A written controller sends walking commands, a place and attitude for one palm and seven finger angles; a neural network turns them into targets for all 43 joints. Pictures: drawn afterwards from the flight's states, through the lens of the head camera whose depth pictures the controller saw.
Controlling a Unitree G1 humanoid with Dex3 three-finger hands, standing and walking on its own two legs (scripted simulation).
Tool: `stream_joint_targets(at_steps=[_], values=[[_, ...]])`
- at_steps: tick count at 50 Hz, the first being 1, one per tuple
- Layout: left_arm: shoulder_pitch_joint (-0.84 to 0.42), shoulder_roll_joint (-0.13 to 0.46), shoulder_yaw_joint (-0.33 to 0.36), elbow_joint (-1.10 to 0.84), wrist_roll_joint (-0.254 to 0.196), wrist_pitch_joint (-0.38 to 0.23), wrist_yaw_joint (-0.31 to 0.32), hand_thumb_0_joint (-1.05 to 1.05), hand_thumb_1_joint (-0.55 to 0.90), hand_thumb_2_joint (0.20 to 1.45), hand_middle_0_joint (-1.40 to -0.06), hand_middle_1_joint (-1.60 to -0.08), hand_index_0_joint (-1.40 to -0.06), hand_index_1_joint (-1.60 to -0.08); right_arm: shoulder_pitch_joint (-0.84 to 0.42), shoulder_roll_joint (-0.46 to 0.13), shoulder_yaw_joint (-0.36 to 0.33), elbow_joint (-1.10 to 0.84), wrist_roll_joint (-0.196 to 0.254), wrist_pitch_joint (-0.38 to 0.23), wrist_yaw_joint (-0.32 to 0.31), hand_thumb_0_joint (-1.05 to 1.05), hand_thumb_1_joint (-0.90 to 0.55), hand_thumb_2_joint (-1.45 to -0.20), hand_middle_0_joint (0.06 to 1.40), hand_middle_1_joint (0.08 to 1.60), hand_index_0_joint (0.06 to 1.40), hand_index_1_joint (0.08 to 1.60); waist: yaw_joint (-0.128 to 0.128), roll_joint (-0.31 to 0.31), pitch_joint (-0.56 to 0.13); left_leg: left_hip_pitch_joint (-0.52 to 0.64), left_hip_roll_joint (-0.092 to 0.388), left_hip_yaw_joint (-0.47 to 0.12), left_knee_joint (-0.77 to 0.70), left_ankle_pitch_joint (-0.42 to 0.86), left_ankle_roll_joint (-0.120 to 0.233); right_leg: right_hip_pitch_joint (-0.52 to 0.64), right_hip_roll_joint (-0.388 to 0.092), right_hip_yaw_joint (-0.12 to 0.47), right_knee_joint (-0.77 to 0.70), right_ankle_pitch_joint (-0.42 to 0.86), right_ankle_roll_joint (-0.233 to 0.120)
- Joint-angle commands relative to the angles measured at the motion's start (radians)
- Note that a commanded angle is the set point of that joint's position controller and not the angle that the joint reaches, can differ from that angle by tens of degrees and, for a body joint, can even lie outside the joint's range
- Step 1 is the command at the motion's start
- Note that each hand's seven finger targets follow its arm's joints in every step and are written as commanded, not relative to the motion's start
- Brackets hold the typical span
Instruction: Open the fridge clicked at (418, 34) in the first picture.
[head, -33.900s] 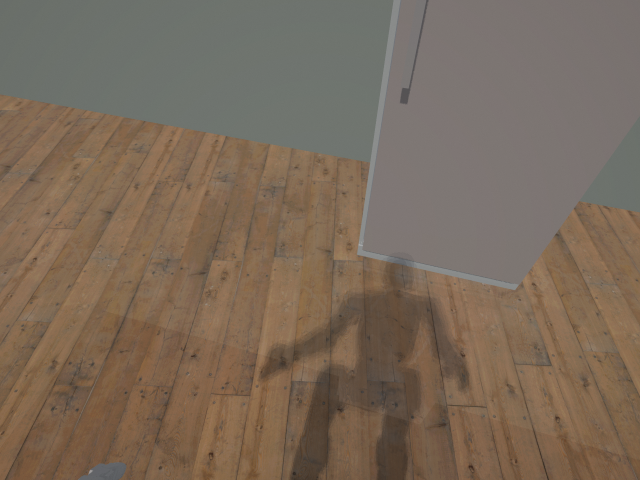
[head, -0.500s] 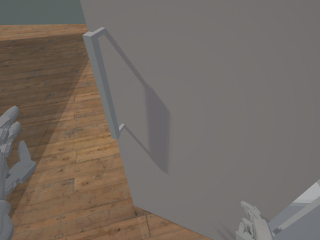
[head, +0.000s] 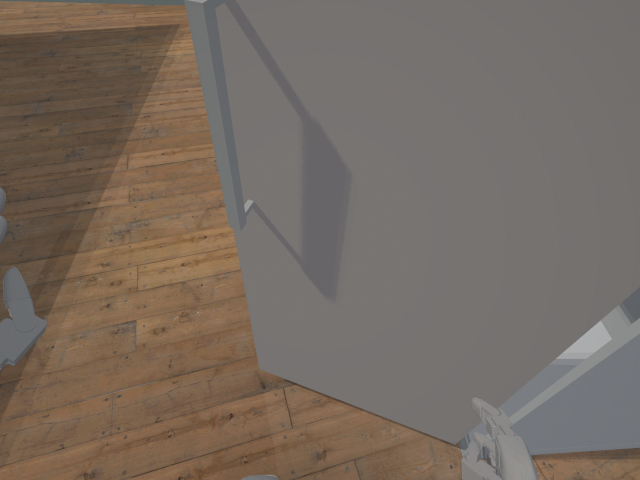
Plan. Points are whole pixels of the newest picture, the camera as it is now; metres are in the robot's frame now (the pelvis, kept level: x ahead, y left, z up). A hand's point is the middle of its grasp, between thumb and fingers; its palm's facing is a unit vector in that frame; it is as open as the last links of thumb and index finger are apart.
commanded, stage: step back with the hand held close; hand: left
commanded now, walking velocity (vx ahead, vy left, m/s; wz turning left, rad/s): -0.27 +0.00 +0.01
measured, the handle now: (230, 131) +0.48 +0.17 +0.19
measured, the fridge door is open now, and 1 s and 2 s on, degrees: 66 66 66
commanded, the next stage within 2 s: stop stepping back and stand still in 0.68 s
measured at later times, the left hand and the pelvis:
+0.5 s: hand out of the picture +0.11 +0.27 +0.18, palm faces +0.50 -0.77 -0.39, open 7.4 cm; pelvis -0.07 +0.01 -0.01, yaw +4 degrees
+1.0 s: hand out of the picture +0.06 +0.27 +0.18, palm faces +0.36 -0.85 -0.39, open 7.4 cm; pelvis -0.17 +0.02 +0.01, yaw -3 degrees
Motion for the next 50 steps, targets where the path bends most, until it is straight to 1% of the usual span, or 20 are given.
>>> stream_joint_targets(at_steps=[1, 4, 9, 14, 16, 19, 22, 24, 25, 26, 29, 32, 36, 39, 40, 41, 44, 45, 47, 50], values=[[-0.102, 0.185, 0.105, -0.22, 0.002, -0.079, 0.022, 0.0, 0.9, 0.9, -0.2, -0.3, -0.2, -0.3, -0.079, -0.137, -0.059, -0.132, -0.012, -0.061, -0.011, 0.0, -0.9, -0.9, 0.2, 0.3, 0.2, 0.3, -0.028, -0.022, -0.057, -0.112, 0.078, -0.148, -0.155, -0.34, 0.016, 0.036, -0.095, 0.196, -0.171, -0.194, -0.075], [-0.116, 0.2, 0.113, -0.231, 0.003, -0.092, 0.035, 0.0, 0.9, 0.9, -0.2, -0.3, -0.2, -0.3, -0.083, -0.135, -0.053, -0.115, -0.018, -0.071, -0.01, 0.0, -0.9, -0.9, 0.2, 0.3, 0.2, 0.3, -0.029, 0.005, -0.062, -0.057, 0.077, -0.162, -0.15, -0.313, 0.011, -0.032, -0.097, 0.186, -0.179, -0.236, -0.08], [-0.066, 0.194, 0.152, -0.209, 0.013, -0.112, 0.033, 0.0, 0.9, 0.9, -0.2, -0.3, -0.2, -0.3, -0.088, -0.157, -0.067, -0.14, -0.008, -0.091, -0.013, 0.0, -0.9, -0.9, 0.2, 0.3, 0.2, 0.3, -0.013, 0.184, -0.102, -0.294, 0.196, -0.278, -0.371, -0.475, 0.062, 0.257, 0.028, 0.066, 0.086, -0.092, -0.024], [-0.046, 0.199, 0.167, -0.199, 0.02, -0.125, 0.008, 0.0, 0.9, 0.9, -0.2, -0.3, -0.2, -0.3, -0.085, -0.164, -0.081, -0.153, -0.005, -0.096, -0.002, 0.0, -0.9, -0.9, 0.2, 0.3, 0.2, 0.3, -0.015, 0.147, -0.066, -0.414, 0.18, -0.224, -0.304, -0.556, 0.063, 0.281, 0.028, 0.119, 0.087, -0.15, -0.041], [-0.062, 0.214, 0.168, -0.234, 0.014, -0.131, 0.006, 0.0, 0.9, 0.9, -0.2, -0.3, -0.2, -0.3, -0.075, -0.144, -0.081, -0.148, -0.007, -0.097, 0.002, 0.0, -0.9, -0.9, 0.2, 0.3, 0.2, 0.3, -0.02, 0.029, -0.066, -0.305, 0.113, -0.171, -0.165, -0.444, 0.034, 0.144, -0.033, 0.226, -0.038, -0.15, -0.075], [-0.078, 0.23, 0.148, -0.247, -0.003, -0.129, 0.025, 0.0, 0.9, 0.9, -0.2, -0.3, -0.2, -0.3, -0.04, -0.116, -0.07, -0.071, -0.021, -0.079, 0.021, 0.0, -0.9, -0.9, 0.2, 0.3, 0.2, 0.3, -0.034, -0.174, -0.092, 0.029, 0.0, -0.065, 0.268, -0.283, -0.038, -0.246, -0.265, 0.459, -0.317, -0.358, -0.189], [-0.119, 0.241, 0.148, -0.271, -0.003, -0.117, 0.04, 0.0, 0.9, 0.9, -0.2, -0.3, -0.2, -0.3, -0.056, -0.106, -0.063, -0.061, -0.02, -0.061, 0.033, 0.0, -0.9, -0.9, 0.2, 0.3, 0.2, 0.3, -0.043, -0.204, -0.113, 0.121, 0.017, -0.08, 0.187, -0.194, -0.038, -0.207, -0.251, 0.333, -0.229, -0.069, -0.164], [-0.142, 0.24, 0.157, -0.281, -0.002, -0.121, 0.038, 0.0, 0.9, 0.9, -0.2, -0.3, -0.2, -0.3, -0.076, -0.137, -0.068, -0.077, -0.02, -0.067, 0.014, 0.0, -0.9, -0.9, 0.2, 0.3, 0.2, 0.3, -0.048, 0.017, -0.045, 0.058, 0.079, -0.161, -0.196, -0.236, 0.011, -0.191, -0.102, 0.223, -0.042, -0.121, -0.08], [-0.156, 0.235, 0.165, -0.313, 0.012, -0.138, 0.038, 0.0, 0.9, 0.9, -0.2, -0.3, -0.2, -0.3, -0.107, -0.175, -0.089, -0.108, -0.021, -0.081, -0.005, 0.0, -0.9, -0.9, 0.2, 0.3, 0.2, 0.3, -0.044, 0.282, -0.032, -0.116, 0.239, -0.355, -0.349, -0.198, 0.088, -0.071, 0.039, 0.117, 0.231, -0.07, -0.028], [-0.129, 0.242, 0.212, -0.278, 0.013, -0.146, 0.038, 0.0, 0.9, 0.9, -0.2, -0.3, -0.2, -0.3, -0.096, -0.142, -0.089, -0.092, -0.031, -0.099, -0.007, 0.0, -0.9, -0.9, 0.2, 0.3, 0.2, 0.3, -0.044, 0.399, -0.13, -0.219, 0.385, -0.445, -0.463, -0.311, 0.142, 0.045, 0.1, 0.069, 0.537, -0.211, -0.004], [-0.093, 0.183, 0.172, -0.262, -0.019, -0.15, 0.016, 0.0, 0.9, 0.9, -0.2, -0.3, -0.2, -0.3, -0.075, -0.147, -0.119, -0.073, -0.021, -0.121, 0.023, 0.0, -0.9, -0.9, 0.2, 0.3, 0.2, 0.3, -0.039, 0.175, -0.124, -0.089, 0.343, -0.33, -0.375, -0.181, 0.145, -0.06, 0.092, 0.098, 0.614, -0.275, -0.011], [-0.077, 0.145, 0.102, -0.292, -0.025, -0.141, 0.009, 0.0, 0.9, 0.9, -0.2, -0.3, -0.2, -0.3, -0.071, -0.131, -0.104, -0.056, -0.02, -0.136, 0.034, 0.0, -0.9, -0.9, 0.2, 0.3, 0.2, 0.3, -0.026, 0.196, -0.176, 0.116, 0.309, -0.278, -0.37, -0.06, 0.095, -0.05, 0.074, 0.027, 0.287, -0.312, -0.013], [-0.094, 0.16, 0.077, -0.255, -0.026, -0.118, -0.001, 0.0, 0.9, 0.9, -0.2, -0.3, -0.2, -0.3, -0.099, -0.129, -0.086, -0.053, -0.034, -0.134, 0.032, 0.0, -0.9, -0.9, 0.2, 0.3, 0.2, 0.3, -0.011, 0.235, -0.184, 0.119, 0.244, -0.207, -0.362, -0.107, 0.005, 0.15, 0.071, -0.023, -0.177, -0.17, -0.035], [-0.125, 0.254, 0.127, -0.235, -0.033, -0.126, -0.003, 0.0, 0.9, 0.9, -0.2, -0.3, -0.2, -0.3, -0.095, -0.1, -0.079, -0.057, -0.032, -0.087, 0.018, 0.0, -0.9, -0.9, 0.2, 0.3, 0.2, 0.3, -0.014, -0.035, -0.138, 0.188, 0.108, -0.01, -0.023, -0.115, -0.095, -0.021, -0.159, 0.176, -0.375, -0.053, -0.137], [-0.141, 0.27, 0.118, -0.251, -0.03, -0.122, 0.0, 0.0, 0.9, 0.9, -0.2, -0.3, -0.2, -0.3, -0.1, -0.091, -0.08, -0.068, -0.024, -0.09, 0.008, 0.0, -0.9, -0.9, 0.2, 0.3, 0.2, 0.3, -0.014, -0.198, -0.168, 0.188, 0.013, 0.02, 0.186, -0.169, -0.111, -0.12, -0.276, 0.287, -0.395, -0.068, -0.2], [-0.086, 0.259, 0.128, -0.207, -0.032, -0.09, 0.009, 0.0, 0.9, 0.9, -0.2, -0.3, -0.2, -0.3, -0.091, -0.107, -0.086, -0.076, -0.014, -0.082, 0.004, 0.0, -0.9, -0.9, 0.2, 0.3, 0.2, 0.3, -0.007, -0.242, -0.14, 0.091, 0.003, -0.041, 0.334, -0.177, -0.091, -0.12, -0.316, 0.338, -0.354, 0.021, -0.238], [-0.049, 0.221, 0.129, -0.166, -0.023, -0.055, 0.024, 0.0, 0.9, 0.9, -0.2, -0.3, -0.2, -0.3, -0.108, -0.081, -0.032, -0.091, -0.014, -0.053, -0.002, 0.0, -0.9, -0.9, 0.2, 0.3, 0.2, 0.3, -0.041, -0.12, -0.123, 0.008, 0.036, -0.046, 0.033, -0.11, -0.06, 0.081, -0.225, 0.185, -0.169, 0.348, -0.159], [-0.081, 0.216, 0.121, -0.176, -0.021, -0.05, 0.025, 0.0, 0.9, 0.9, -0.2, -0.3, -0.2, -0.3, -0.108, -0.098, -0.036, -0.092, -0.011, -0.054, -0.011, 0.0, -0.9, -0.9, 0.2, 0.3, 0.2, 0.3, -0.052, -0.04, -0.123, 0.077, 0.019, -0.025, -0.165, 0.008, -0.056, 0.091, -0.18, 0.143, -0.109, 0.313, -0.117], [-0.034, 0.202, 0.114, -0.178, -0.021, -0.059, 0.028, 0.0, 0.9, 0.9, -0.2, -0.3, -0.2, -0.3, -0.101, -0.146, -0.054, -0.11, -0.005, -0.073, -0.019, 0.0, -0.9, -0.9, 0.2, 0.3, 0.2, 0.3, -0.022, 0.143, -0.172, 0.169, 0.132, -0.163, -0.304, 0.245, -0.011, 0.107, -0.015, 0.076, -0.04, 0.126, -0.035], [0.021, 0.221, 0.137, -0.2, -0.029, -0.062, 0.016, 0.0, 0.9, 0.9, -0.2, -0.3, -0.2, -0.3, -0.114, -0.147, -0.055, -0.118, -0.01, -0.093, -0.02, 0.0, -0.9, -0.9, 0.2, 0.3, 0.2, 0.3, -0.025, 0.233, -0.137, 0.076, 0.181, -0.316, -0.484, -0.201, -0.004, 0.145, 0.055, 0.022, -0.04, -0.136, -0.02]])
